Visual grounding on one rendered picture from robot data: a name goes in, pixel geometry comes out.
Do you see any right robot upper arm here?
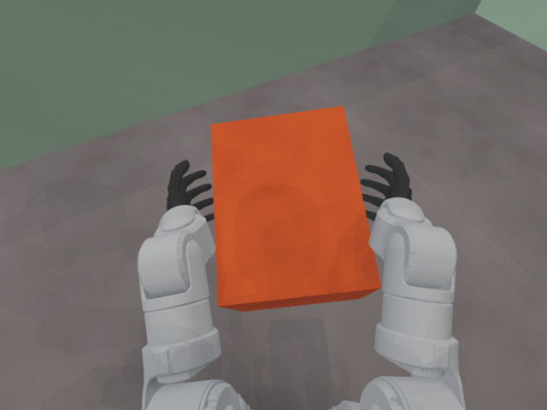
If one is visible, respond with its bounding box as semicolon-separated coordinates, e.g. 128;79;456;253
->
359;376;463;410

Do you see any left robot upper arm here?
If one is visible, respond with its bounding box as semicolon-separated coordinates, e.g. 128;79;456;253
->
146;379;241;410

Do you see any carton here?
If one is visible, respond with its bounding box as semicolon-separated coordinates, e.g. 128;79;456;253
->
210;106;381;312

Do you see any robot left forearm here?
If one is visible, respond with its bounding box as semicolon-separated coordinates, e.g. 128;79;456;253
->
138;205;221;410

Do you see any robot right hand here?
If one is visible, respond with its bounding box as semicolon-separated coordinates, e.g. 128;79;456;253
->
360;153;412;221

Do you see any robot right forearm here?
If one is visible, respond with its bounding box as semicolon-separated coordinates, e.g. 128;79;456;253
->
368;197;466;410

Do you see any robot left hand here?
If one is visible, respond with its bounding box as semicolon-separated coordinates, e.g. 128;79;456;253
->
167;160;215;222

